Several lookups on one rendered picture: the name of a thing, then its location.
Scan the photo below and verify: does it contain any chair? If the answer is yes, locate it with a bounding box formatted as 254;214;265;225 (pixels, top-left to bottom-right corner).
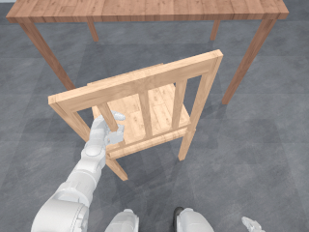
48;49;223;181

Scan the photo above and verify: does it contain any robot left shin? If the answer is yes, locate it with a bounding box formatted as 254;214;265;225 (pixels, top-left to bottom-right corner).
124;209;133;213

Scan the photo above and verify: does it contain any robot left upper arm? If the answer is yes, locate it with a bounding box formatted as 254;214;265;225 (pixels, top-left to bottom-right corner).
33;198;90;232

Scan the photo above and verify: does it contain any table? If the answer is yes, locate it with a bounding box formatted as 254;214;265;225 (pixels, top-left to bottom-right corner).
6;0;289;104

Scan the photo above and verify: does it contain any left robot forearm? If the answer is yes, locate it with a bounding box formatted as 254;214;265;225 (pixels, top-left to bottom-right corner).
31;138;106;232

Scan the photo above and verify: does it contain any robot left hand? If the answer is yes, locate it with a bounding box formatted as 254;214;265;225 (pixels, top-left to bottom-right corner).
89;110;126;146

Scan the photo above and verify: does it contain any right robot thigh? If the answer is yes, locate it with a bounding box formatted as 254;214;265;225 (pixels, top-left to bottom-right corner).
177;211;214;232

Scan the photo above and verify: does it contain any robot right hand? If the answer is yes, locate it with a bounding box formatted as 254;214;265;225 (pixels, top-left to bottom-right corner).
241;217;266;232

